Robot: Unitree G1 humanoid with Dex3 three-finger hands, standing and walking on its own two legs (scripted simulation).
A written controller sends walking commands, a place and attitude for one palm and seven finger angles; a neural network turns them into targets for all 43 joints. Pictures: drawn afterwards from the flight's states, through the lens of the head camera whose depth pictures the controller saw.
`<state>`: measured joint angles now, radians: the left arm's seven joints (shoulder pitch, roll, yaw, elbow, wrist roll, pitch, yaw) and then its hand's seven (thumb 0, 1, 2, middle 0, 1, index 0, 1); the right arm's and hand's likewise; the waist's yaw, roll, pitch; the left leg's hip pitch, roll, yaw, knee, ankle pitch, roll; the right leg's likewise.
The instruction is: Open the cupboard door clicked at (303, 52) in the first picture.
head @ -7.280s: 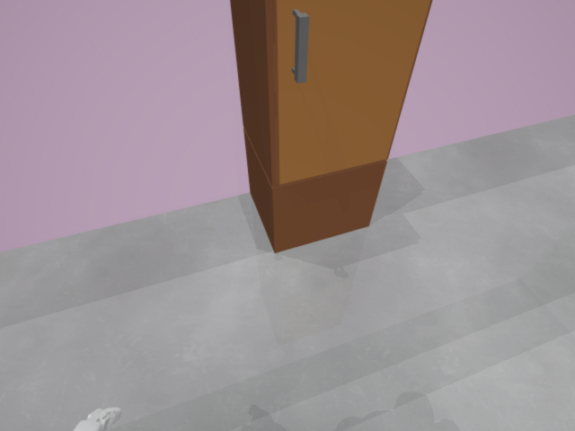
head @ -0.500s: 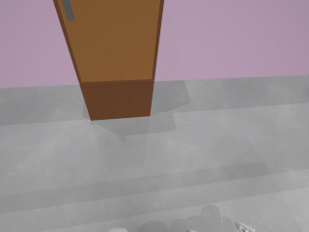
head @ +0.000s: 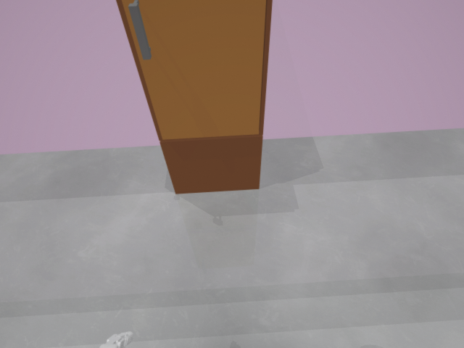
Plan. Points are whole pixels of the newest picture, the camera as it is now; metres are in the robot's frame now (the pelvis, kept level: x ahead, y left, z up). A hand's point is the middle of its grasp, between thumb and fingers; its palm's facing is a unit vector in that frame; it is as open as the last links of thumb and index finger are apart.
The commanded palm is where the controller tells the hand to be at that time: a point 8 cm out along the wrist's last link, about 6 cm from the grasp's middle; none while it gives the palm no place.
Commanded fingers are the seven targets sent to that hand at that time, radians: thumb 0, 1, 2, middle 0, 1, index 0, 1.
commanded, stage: take the last steps up to it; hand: left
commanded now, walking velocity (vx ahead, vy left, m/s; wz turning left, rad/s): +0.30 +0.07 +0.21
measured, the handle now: (141, 30) +0.94 +0.30 +0.12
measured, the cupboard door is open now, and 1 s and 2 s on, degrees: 0 0 0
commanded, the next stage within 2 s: come to a stop and stand still in 1.40 s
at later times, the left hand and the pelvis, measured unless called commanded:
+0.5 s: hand out of the picture -0.11 +0.21 -0.18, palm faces +0.24 -0.96 -0.14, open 7.4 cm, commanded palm none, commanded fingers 0.00 0.90 0.90 -0.20 -0.30 -0.20 -0.30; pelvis +0.03 +0.07 +0.00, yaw +6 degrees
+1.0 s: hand (122, 288) +0.27 +0.27 -0.16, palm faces +0.01 -0.99 -0.15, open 7.4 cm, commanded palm none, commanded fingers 0.00 0.90 0.90 -0.20 -0.30 -0.20 -0.30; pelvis +0.17 +0.09 +0.00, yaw +3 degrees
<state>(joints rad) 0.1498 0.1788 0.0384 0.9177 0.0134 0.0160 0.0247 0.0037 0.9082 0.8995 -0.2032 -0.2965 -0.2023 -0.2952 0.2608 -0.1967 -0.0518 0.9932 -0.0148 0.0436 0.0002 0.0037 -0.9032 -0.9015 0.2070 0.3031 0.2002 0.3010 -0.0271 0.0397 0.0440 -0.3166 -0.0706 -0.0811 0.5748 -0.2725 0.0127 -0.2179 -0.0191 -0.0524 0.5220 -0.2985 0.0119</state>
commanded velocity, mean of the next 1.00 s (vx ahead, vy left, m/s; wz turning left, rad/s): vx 0.30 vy -0.02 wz -0.02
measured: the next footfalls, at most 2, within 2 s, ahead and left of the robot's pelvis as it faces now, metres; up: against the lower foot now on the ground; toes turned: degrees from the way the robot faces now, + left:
left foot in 0.46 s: +0.07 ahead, +0.17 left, +0.00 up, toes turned +14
right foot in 1.10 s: +0.36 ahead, -0.01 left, +0.00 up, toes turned -6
